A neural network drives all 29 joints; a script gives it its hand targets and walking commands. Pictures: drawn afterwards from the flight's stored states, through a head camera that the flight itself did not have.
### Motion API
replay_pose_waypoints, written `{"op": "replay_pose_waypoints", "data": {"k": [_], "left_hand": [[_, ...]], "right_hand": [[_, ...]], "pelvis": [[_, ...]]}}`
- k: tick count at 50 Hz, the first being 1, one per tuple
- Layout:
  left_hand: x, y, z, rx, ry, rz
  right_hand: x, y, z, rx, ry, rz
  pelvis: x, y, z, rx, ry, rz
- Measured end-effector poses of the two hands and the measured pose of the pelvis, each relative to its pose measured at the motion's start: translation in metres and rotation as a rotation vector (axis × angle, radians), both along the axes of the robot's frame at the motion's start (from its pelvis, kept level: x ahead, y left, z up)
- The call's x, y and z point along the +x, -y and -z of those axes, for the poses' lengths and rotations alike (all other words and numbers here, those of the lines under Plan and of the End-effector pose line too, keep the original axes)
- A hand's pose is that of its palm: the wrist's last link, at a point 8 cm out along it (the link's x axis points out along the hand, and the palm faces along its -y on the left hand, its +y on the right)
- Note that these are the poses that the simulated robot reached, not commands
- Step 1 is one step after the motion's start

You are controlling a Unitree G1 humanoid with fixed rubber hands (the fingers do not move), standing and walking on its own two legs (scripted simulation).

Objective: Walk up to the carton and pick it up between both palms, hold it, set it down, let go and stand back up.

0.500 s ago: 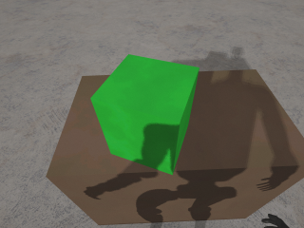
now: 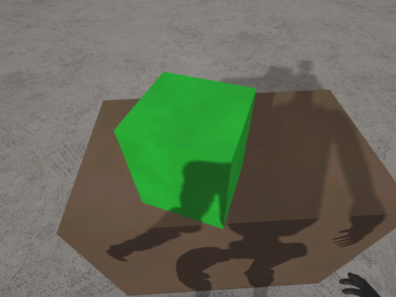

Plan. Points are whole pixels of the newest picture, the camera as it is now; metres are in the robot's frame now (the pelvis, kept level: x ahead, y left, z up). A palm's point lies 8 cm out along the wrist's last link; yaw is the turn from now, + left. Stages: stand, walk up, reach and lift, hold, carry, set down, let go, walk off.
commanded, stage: walk up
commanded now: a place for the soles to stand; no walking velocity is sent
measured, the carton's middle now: (193, 151) +0.42 +0.04 +0.06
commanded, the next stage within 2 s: reach and lift in 1.12 s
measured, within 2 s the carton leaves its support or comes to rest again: neither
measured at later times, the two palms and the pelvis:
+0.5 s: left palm out of the picture +0.06 +0.32 -0.08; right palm out of the picture +0.08 -0.33 -0.08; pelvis -0.03 -0.01 +0.00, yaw -1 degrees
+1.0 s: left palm out of the picture +0.09 +0.31 -0.08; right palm out of the picture +0.10 -0.33 -0.08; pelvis -0.02 -0.01 +0.00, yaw -1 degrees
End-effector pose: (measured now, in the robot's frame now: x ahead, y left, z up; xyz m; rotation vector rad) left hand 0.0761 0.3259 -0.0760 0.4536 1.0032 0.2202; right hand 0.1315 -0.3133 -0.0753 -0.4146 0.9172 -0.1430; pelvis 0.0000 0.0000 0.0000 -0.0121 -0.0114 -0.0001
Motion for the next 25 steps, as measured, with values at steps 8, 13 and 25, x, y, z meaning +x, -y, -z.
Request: {"op": "replay_pose_waypoints", "data": {"k": [8,13,25], "left_hand": [[0.001,0.003,0.001,-0.008,0.033,0.004],[-0.007,0.007,-0.001,-0.006,0.035,-0.004],[-0.015,0.005,0.003,-0.008,-0.004,-0.014]], "right_hand": [[-0.013,0.004,-0.005,-0.012,0.016,0.007],[-0.024,0.01,-0.004,-0.011,0.005,0.014],[-0.05,0.014,0.004,-0.012,-0.057,0.041]], "pelvis": [[-0.014,0.002,0.001,-0.002,0.019,0.005],[-0.022,0.007,0.0,0.008,0.028,0.004],[-0.028,0.007,0.001,0.003,0.033,0.018]]}}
